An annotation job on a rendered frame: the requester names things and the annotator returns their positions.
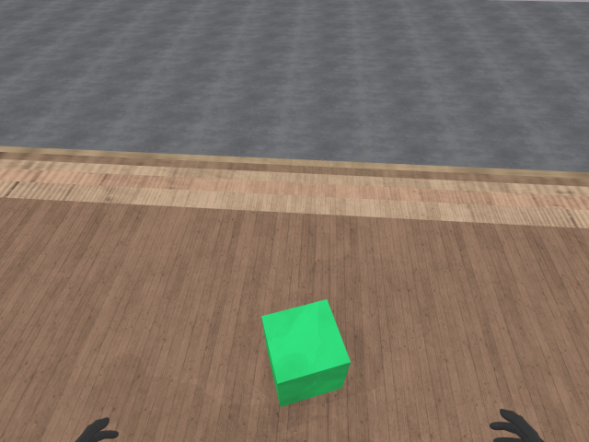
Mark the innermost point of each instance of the robot right hand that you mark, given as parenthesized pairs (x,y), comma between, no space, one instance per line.
(517,426)

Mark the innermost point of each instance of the robot left hand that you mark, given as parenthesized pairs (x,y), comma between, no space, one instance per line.
(93,434)

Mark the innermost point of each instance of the carton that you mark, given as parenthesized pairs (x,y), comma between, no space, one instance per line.
(307,355)

